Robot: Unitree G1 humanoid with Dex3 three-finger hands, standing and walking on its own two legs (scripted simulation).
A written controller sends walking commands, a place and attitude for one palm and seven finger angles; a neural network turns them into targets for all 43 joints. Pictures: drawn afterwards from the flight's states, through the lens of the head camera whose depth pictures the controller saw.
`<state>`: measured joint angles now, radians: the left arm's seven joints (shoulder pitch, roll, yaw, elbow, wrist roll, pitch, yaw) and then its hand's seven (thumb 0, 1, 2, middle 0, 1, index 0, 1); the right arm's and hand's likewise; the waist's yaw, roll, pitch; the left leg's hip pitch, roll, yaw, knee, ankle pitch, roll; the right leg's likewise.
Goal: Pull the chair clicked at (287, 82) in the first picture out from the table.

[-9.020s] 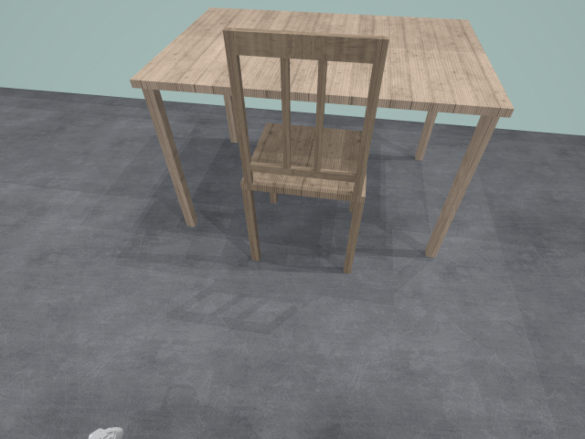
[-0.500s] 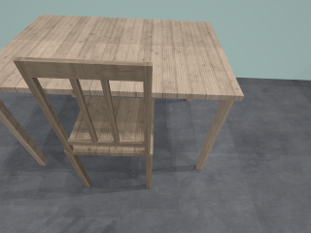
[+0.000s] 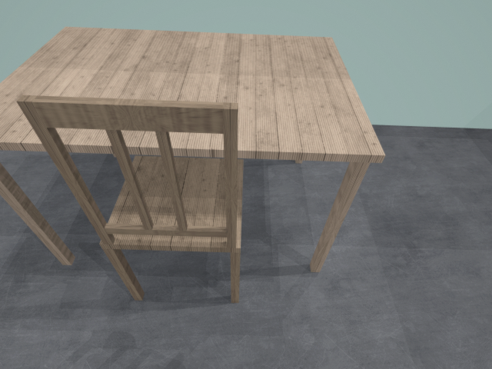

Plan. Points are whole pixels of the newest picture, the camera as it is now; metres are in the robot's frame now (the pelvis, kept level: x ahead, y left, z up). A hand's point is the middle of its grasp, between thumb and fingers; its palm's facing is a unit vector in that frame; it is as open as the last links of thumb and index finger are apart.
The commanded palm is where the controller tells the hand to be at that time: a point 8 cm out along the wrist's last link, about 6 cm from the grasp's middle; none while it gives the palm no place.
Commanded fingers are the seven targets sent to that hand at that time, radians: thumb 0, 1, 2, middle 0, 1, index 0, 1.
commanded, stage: look again from close up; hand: left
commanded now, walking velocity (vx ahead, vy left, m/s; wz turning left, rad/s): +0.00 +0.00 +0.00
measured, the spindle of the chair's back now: (133, 185) +0.52 +0.31 -0.07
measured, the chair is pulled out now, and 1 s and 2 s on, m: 0.00 0.00 0.00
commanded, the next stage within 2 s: shuffle to correct the standing spot in 0.48 s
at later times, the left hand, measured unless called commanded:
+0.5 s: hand out of the picture -0.03 +0.14 -0.18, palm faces +0.05 -0.99 -0.15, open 7.4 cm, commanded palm none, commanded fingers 0.00 0.90 0.90 -0.20 -0.30 -0.20 -0.30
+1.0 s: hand out of the picture +0.00 +0.16 -0.19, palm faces +0.04 -0.99 -0.12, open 7.4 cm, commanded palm none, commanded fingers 0.00 0.90 0.90 -0.20 -0.30 -0.20 -0.30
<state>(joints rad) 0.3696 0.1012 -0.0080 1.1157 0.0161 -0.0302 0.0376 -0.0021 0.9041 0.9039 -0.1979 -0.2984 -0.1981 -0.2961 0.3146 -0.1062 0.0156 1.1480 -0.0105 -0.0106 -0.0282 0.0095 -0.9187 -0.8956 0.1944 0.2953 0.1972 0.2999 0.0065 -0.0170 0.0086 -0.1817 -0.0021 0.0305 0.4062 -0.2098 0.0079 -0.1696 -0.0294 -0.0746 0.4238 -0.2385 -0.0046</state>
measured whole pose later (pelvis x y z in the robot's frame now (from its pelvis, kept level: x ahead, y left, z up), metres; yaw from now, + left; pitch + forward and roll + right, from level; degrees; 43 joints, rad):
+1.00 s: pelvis +0.07 +0.01 -0.01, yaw -1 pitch +1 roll +0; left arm 0.42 0.12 0.03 1.13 0.03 -0.01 0.01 0.00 0.90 0.90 -0.20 -0.30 -0.20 -0.30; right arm 0.40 -0.10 0.00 1.12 -0.03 -0.06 -0.03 0.00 -0.91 -0.90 0.19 0.30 0.20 0.30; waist -0.01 -0.05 -0.01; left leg -0.16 0.01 0.08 0.53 -0.39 0.03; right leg -0.31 -0.03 -0.07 0.88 -0.50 -0.05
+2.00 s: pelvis +0.07 +0.02 +0.00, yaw +2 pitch +1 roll +1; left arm 0.37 0.16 0.03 1.12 0.03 0.04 0.01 0.00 0.91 0.90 -0.20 -0.30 -0.20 -0.30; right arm 0.25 -0.15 -0.03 1.09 -0.02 0.00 -0.03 -0.01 -0.93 -0.90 0.20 0.30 0.20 0.30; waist -0.02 -0.03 0.01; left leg -0.29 -0.01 0.11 0.38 -0.12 0.05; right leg -0.20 -0.02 0.00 0.61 -0.44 0.00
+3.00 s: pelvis +0.12 -0.01 +0.00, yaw +2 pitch -1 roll +1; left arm 0.39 0.11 -0.01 1.15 0.01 -0.02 0.05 0.00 0.90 0.90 -0.20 -0.30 -0.20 -0.30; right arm 0.21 -0.14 0.00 1.14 0.00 0.00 -0.06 0.00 -0.94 -0.90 0.19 0.30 0.20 0.30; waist 0.02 -0.04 0.02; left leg -0.20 0.03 0.08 0.45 -0.23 -0.02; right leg 0.01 0.03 -0.02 0.37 -0.37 -0.05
